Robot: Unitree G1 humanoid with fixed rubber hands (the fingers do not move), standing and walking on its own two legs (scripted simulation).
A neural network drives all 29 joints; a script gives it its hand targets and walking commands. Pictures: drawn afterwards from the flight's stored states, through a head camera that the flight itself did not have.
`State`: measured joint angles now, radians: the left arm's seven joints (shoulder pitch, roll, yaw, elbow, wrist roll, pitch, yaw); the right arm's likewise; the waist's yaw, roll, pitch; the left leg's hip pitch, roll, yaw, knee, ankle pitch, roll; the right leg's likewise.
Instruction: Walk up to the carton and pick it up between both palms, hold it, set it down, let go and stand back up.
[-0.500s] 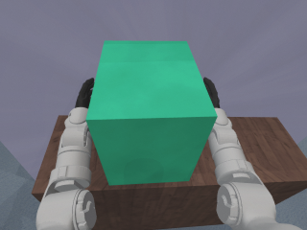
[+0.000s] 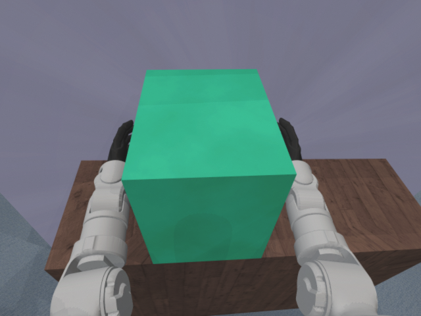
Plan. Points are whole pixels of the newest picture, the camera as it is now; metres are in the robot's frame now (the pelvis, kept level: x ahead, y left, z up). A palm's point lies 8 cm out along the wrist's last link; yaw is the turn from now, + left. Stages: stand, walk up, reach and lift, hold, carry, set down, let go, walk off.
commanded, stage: set down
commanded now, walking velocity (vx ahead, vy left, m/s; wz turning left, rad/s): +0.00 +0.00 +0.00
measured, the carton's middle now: (205, 166) +0.42 +0.01 +0.05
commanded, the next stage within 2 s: none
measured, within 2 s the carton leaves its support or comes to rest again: rests again in 0.90 s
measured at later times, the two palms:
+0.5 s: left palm (119, 167) +0.39 +0.18 +0.07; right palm (287, 165) +0.39 -0.15 +0.10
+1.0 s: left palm (120, 169) +0.39 +0.18 +0.07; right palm (287, 171) +0.38 -0.16 +0.09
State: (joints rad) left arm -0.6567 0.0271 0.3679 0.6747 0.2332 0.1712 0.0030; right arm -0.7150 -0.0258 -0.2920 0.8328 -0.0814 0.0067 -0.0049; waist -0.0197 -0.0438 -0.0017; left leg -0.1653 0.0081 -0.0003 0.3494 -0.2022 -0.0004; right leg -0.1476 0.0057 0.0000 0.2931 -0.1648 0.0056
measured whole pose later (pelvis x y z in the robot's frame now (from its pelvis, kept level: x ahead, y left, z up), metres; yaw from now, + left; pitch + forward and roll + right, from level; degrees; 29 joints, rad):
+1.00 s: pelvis +0.00 +0.00 +0.00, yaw +0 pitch +1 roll -1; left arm -0.65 0.02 0.41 0.78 0.23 0.05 -0.03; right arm -0.66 0.04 -0.42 0.84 -0.21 -0.10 0.03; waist -0.01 -0.04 0.01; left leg -0.17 0.01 0.00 0.35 -0.20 0.00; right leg -0.15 0.01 0.00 0.29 -0.16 0.01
